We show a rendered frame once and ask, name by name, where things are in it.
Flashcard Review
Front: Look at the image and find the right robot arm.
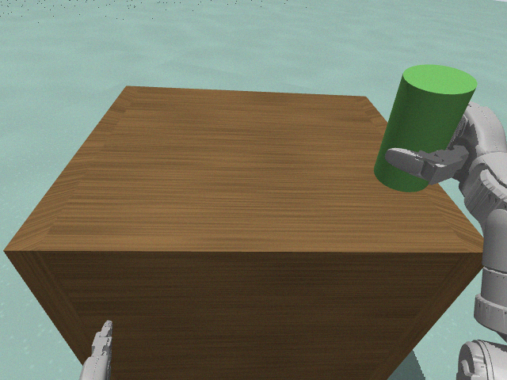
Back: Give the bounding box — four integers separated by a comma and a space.
456, 152, 507, 380

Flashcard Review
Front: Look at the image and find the can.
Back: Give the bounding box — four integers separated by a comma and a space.
374, 65, 478, 192

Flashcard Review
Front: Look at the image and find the left robot hand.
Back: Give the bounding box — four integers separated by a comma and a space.
79, 320, 112, 380

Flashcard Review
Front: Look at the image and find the right robot hand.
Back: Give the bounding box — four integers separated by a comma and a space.
385, 101, 507, 185

